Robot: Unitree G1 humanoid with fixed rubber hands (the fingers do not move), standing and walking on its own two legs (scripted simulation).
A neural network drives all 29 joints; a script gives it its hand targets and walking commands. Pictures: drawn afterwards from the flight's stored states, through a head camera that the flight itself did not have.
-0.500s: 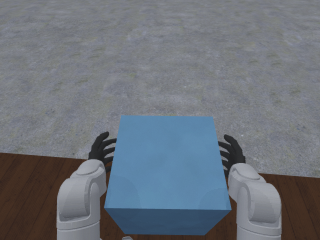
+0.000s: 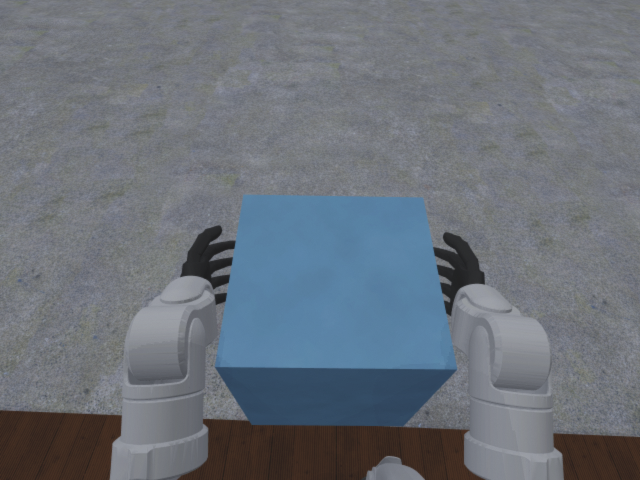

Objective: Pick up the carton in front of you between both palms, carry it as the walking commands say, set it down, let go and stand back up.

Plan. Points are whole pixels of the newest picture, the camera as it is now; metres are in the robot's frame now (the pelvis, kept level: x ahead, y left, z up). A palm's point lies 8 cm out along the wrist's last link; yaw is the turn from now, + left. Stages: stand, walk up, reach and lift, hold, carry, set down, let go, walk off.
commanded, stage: carry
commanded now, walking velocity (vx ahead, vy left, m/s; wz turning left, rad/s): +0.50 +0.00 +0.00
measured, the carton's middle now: (330, 320) +0.32 -0.01 +0.03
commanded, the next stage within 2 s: none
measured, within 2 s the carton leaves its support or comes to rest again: neither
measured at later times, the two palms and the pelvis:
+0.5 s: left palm (256, 117) +0.69 +0.12 +0.10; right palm (422, 122) +0.70 -0.18 +0.09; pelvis +0.31 -0.04 -0.01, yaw +0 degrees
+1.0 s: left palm (262, 108) +1.04 +0.15 -0.09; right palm (372, 114) +1.01 -0.14 -0.08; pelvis +0.67 +0.04 -0.14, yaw -2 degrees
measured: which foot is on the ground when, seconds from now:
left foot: down 0.00-0.14, up 0.16-0.72, down 0.74-1.00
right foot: up 0.00-0.10, down 0.12-0.76, up 0.78-1.00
